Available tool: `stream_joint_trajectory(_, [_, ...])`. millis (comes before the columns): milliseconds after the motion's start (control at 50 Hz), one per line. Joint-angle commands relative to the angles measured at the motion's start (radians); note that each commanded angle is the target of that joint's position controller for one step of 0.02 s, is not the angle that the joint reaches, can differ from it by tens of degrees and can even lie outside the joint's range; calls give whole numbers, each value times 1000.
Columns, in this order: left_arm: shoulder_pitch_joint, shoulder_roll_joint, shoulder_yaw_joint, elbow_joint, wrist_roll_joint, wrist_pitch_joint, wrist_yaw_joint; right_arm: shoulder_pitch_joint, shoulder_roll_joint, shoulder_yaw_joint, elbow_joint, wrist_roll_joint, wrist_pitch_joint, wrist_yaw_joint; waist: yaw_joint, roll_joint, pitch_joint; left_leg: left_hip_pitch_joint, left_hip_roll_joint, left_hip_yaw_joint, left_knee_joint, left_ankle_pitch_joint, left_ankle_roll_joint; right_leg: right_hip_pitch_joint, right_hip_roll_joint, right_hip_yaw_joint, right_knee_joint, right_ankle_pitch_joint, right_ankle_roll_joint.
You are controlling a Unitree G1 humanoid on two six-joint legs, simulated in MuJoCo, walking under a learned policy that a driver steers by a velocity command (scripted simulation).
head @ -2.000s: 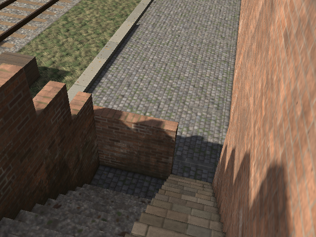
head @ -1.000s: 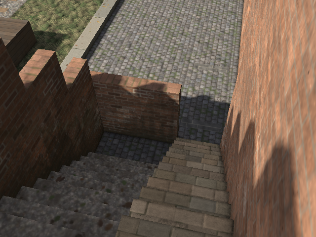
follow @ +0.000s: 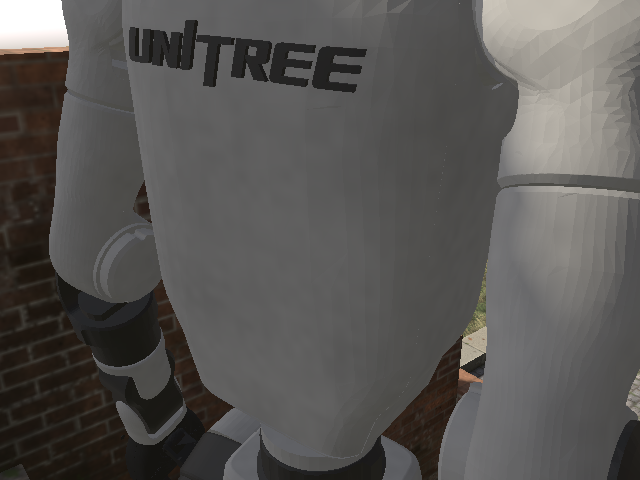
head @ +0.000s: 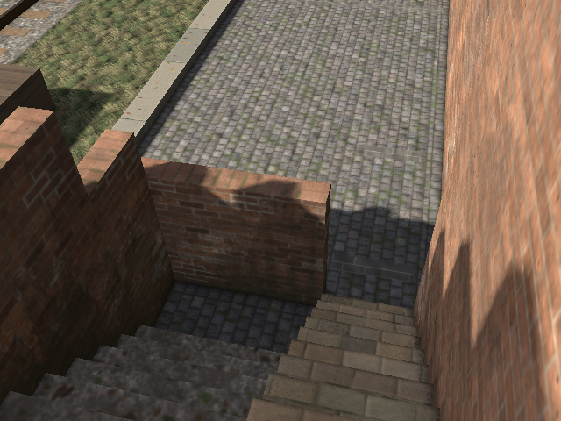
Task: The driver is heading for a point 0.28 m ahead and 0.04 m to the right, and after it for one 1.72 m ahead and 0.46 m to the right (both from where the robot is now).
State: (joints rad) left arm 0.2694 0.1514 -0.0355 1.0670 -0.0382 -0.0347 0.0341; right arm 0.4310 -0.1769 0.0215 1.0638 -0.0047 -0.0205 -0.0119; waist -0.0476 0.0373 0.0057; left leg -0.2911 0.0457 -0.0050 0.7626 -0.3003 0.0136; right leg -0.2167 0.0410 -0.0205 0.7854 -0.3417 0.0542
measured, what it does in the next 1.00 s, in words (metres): goes down: left foot 0.22 m lower, then right foot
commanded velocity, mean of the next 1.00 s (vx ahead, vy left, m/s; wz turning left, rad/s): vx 0.06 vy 0.00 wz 0.00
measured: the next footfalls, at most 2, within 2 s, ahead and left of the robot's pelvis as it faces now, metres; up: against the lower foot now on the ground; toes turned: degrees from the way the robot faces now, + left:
left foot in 0.72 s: +0.24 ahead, +0.03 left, -0.22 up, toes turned +2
right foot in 0.86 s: +0.20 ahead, -0.16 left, -0.22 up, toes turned -2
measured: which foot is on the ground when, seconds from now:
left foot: down 0.00-0.42, up 0.44-0.70, down 0.72-1.00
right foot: down 0.00-0.68, up 0.70-0.84, down 0.86-1.00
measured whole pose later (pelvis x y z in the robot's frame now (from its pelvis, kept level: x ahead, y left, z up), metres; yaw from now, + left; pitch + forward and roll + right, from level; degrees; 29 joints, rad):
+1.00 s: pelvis +0.22 -0.03 -0.24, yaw -2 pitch -3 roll +2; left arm 0.18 0.16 0.01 1.11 -0.03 0.01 0.07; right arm 0.27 -0.14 0.04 1.08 -0.01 -0.04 -0.03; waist -0.02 -0.03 0.01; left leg -0.31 -0.09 0.10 0.86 -0.40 0.10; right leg -0.27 -0.01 0.07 0.90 -0.55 0.02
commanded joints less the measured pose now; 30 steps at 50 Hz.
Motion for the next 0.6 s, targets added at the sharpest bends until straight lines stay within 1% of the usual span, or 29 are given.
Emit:
stream_joint_trajectory(20, [-6, 137, 31, -58, -1, 10, 6, 37, -123, -16, -8, -7, 5, 5, 18, -19, 98, 126, 70, -5, -183, 651, 46, -66, -116, 64, -324, 441, -60])
stream_joint_trajectory(40, [48, 140, 32, -36, -5, 15, 9, -19, -104, -13, -13, -10, 3, 5, 36, -1, 90, 123, 71, 3, -203, 656, 49, 8, -128, 70, -361, 489, -56])
stream_joint_trajectory(60, [72, 149, 36, -12, -13, 21, 9, -47, -85, -10, -11, -15, 2, 3, 32, -6, 76, 122, 63, 13, -210, 622, 45, 72, -142, 84, -392, 577, -56])
stream_joint_trajectory(80, [48, 128, 27, -14, -13, 20, 9, -84, -69, -6, -13, -6, 8, -3, 30, 4, 30, 127, 61, 7, -251, 520, 40, 144, -149, 76, -440, 590, -64])
stream_joint_trajectory(100, [72, 160, 36, -4, -6, 12, 8, -98, -78, -10, -21, -15, 1, -8, 35, -32, 39, 144, 45, 23, -250, 497, 45, 153, -152, 66, -416, 653, -76])
stream_joint_trajectory(120, [69, 170, 42, 10, -11, 10, 10, -115, -84, -9, -23, -24, 0, -11, 28, -48, 22, 178, 42, 37, -240, 420, 50, 138, -155, 71, -404, 626, -83])
stream_joint_trajectory(160, [76, 175, 50, 15, -15, 4, 12, -126, -94, -15, -25, -26, 2, -11, 24, -53, -1, 223, 30, 61, -219, 305, 64, 99, -138, 51, -380, 483, -108])
stream_joint_trajectory(180, [95, 174, 52, 22, -13, 0, 13, -120, -105, -19, -23, -30, 0, -9, 19, -45, -2, 251, 33, 59, -193, 273, 75, 59, -132, 46, -335, 459, -117])
stream_joint_trajectory(200, [108, 170, 50, 26, -11, -6, 13, -95, -101, -16, -15, -33, -3, -9, 8, -32, 1, 289, 47, 44, -184, 336, 81, 4, -128, 43, -299, 484, -110])
stream_joint_trajectory(220, [103, 174, 53, 28, -14, -11, 15, -69, -98, -13, -5, -36, -5, -11, -6, -17, -1, 336, 62, 36, -176, 376, 83, -54, -126, 47, -279, 492, -96])
stream_joint_trajectory(240, [96, 181, 57, 35, -13, -14, 16, -37, -108, -14, 11, -39, -4, -12, -26, -7, 3, 390, 72, 32, -166, 420, 86, -119, -119, 43, -249, 468, -81])
stream_joint_trajectory(260, [70, 197, 68, 23, -17, -31, 20, 9, -138, -24, 21, -42, 1, -18, -61, 1, -17, 498, 110, -8, -152, 490, 97, -241, -103, 42, -208, 347, -56])
stream_joint_trajectory(280, [14, 201, 75, 14, -9, -39, 16, 57, -153, -28, 40, -49, 0, -19, -106, 51, -15, 558, 146, -56, -158, 582, 123, -336, -97, 52, -139, 133, -43])
stream_joint_trajectory(300, [-21, 183, 79, 8, -9, -37, 16, 74, -150, -26, 54, -44, 0, -22, -129, 90, -16, 592, 190, -118, -183, 706, 153, -406, -91, 78, -83, -62, -29])
stream_joint_trajectory(320, [-11, 182, 85, 4, 3, -33, 15, 78, -167, -35, 70, -41, -2, -21, -115, 82, 3, 573, 222, -153, -171, 758, 174, -439, -104, 107, -68, -124, -21])
stream_joint_trajectory(340, [23, 171, 84, 11, 10, -29, 15, 29, -177, -40, 68, -36, -5, -23, -83, 78, 8, 496, 235, -174, -164, 767, 177, -391, -125, 123, -107, -101, -15])
stream_joint_trajectory(360, [42, 171, 83, 32, 14, -10, 13, -43, -139, -28, 63, -37, -11, -15, -32, 56, 48, 375, 176, -108, -150, 767, 143, -274, -124, 96, -175, -4, -19])
stream_joint_trajectory(380, [127, 180, 85, 68, 14, -2, 11, -139, -134, -30, 43, -35, -10, -9, 40, -6, 54, 201, 115, -30, -82, 769, 106, -63, -111, 62, -260, 184, -30])
stream_joint_trajectory(400, [250, 204, 89, 119, 2, 6, 11, -229, -135, -36, 17, -28, -5, -7, 126, -121, 41, -42, 46, 60, 28, 598, 63, 223, -140, 56, -335, 668, -54])
stream_joint_trajectory(420, [263, 230, 87, 138, -1, 18, 12, -295, -99, -31, -5, -15, -2, -6, 172, -239, 72, -261, 6, 81, 100, 195, 21, 377, -205, 112, -336, 900, -111])
stream_joint_trajectory(440, [261, 217, 77, 143, 2, 22, 7, -301, -126, -39, -5, -20, -2, -6, 181, -214, 122, -396, -1, 41, 146, -159, 24, 424, -236, 147, -301, 967, -166])
stream_joint_trajectory(460, [231, 209, 68, 134, 6, 22, 10, -284, -123, -40, -1, -22, -4, -11, 167, -199, 123, -439, 12, 6, 166, -209, 21, 436, -267, 179, -274, 1006, -204])
stream_joint_trajectory(480, [196, 221, 68, 124, 6, 4, 18, -280, -146, -53, -13, -18, -1, -20, 144, -229, 139, -421, 24, 11, 133, -162, 5, 371, -246, 157, -264, 927, -192])
stream_joint_trajectory(500, [169, 217, 63, 115, 14, -9, 21, -264, -157, -62, -11, -23, 5, -28, 121, -204, 146, -393, 18, 21, 103, -116, -1, 324, -240, 152, -251, 883, -189])
stream_joint_trajectory(520, [198, 215, 65, 129, 29, -33, 27, -271, -177, -78, 0, -41, -7, -36, 140, -209, 132, -467, 6, -21, 110, -23, 5, 340, -219, 158, -109, 607, -192])
stream_joint_trajectory(540, [235, 190, 54, 123, 37, -53, 27, -263, -207, -98, -2, -38, -19, -26, 147, -153, 96, -482, -58, 38, 24, 170, 1, 295, -128, 83, 31, 302, -183])
stream_joint_trajectory(560, [271, 146, 40, 138, 40, -67, 24, -235, -174, -102, 21, -36, -19, -10, 139, -146, 61, -489, -61, 42, 18, 218, -5, 284, -145, 101, 97, 221, -182])
stream_joint_trajectory(580, [219, 92, 39, 120, 21, -83, 19, -211, -111, -87, 38, -36, -22, 0, 103, 25, 59, -165, -148, 161, -150, 688, -19, -76, -41, -66, 152, 3, -148])
stream_joint_trajectory(600, [131, 109, 47, 112, 6, -87, 24, -96, -2, -55, 67, -22, -20, 17, 33, -21, 10, 138, -169, 203, -221, 903, -6, -274, -32, -119, 180, -107, -143])
Keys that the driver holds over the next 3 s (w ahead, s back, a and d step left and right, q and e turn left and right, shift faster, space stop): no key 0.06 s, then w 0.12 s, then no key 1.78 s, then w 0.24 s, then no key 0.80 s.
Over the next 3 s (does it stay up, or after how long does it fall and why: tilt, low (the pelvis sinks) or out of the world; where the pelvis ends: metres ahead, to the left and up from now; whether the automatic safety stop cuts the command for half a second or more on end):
stays up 0.36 -0.19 -0.40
